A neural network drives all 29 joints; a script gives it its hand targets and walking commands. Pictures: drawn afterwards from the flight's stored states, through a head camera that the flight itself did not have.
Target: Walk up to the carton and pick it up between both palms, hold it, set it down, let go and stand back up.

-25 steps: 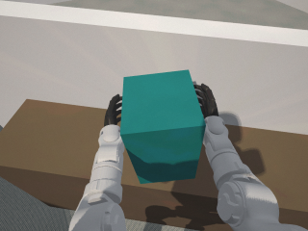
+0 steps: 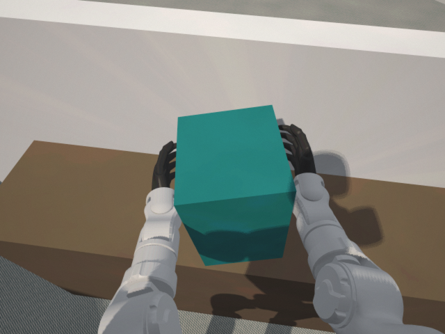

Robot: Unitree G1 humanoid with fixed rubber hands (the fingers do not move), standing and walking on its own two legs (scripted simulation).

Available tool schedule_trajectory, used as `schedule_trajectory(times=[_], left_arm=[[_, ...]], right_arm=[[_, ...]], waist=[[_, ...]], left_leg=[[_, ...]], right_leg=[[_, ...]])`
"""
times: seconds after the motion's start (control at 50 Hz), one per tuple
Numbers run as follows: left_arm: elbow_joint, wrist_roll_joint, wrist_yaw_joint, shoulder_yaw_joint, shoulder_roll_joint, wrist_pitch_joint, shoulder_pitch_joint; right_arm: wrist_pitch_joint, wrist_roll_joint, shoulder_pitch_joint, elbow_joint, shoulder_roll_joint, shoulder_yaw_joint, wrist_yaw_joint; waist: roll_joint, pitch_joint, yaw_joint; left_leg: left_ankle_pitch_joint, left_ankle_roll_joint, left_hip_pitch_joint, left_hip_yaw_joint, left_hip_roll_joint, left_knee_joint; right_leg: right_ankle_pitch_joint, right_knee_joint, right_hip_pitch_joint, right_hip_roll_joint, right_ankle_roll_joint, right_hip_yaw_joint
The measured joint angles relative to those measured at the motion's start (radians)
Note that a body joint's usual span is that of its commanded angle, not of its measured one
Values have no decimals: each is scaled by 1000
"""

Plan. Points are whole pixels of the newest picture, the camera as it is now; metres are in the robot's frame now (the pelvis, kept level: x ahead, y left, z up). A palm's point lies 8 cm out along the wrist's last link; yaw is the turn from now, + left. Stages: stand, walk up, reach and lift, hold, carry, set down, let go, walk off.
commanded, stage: set down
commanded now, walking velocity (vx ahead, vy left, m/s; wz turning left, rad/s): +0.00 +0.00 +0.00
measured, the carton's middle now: (235, 194) +0.38 +0.02 +0.00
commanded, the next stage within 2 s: none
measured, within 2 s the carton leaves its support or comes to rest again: rests again in 1.72 s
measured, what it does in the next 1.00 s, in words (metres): stands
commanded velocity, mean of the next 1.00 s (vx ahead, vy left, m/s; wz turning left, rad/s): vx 0.00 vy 0.00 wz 0.00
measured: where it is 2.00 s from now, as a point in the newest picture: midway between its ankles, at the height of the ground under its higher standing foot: outside the picture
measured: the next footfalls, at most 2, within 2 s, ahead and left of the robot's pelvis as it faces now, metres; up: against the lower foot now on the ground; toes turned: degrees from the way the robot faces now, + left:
none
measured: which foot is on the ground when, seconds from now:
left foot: down 0.00-1.00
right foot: down 0.00-1.00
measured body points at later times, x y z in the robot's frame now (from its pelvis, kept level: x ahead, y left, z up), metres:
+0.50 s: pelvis -0.01 +0.00 +0.00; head +0.05 +0.01 +0.45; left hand +0.38 +0.15 +0.04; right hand +0.42 -0.11 +0.06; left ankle -0.02 +0.13 -0.75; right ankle -0.01 -0.09 -0.75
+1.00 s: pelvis +0.00 +0.00 +0.00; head +0.07 +0.02 +0.44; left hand +0.39 +0.15 +0.03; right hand +0.42 -0.12 +0.05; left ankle -0.02 +0.13 -0.75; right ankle -0.02 -0.09 -0.75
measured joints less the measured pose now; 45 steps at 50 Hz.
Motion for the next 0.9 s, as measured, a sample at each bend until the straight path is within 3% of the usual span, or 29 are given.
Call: schedule_trajectory(times=[0.2,0.56,0.9], left_arm=[[19,27,3,22,-5,-23,-24],[-3,83,-31,100,-35,-58,-29],[-36,119,-24,107,-58,-93,-17]], right_arm=[[-4,-37,-15,-6,2,-46,16],[-13,-134,-7,-37,30,-130,43],[-40,-121,27,-65,32,-127,57]], waist=[[-2,6,18],[-10,30,4],[-27,42,4]], left_leg=[[14,0,-13,15,3,-10],[31,-2,14,21,-3,-45],[14,0,5,41,6,-25]], right_leg=[[14,-2,-20,1,-1,8],[6,3,-10,-7,-3,1],[2,9,-18,-3,-2,11]])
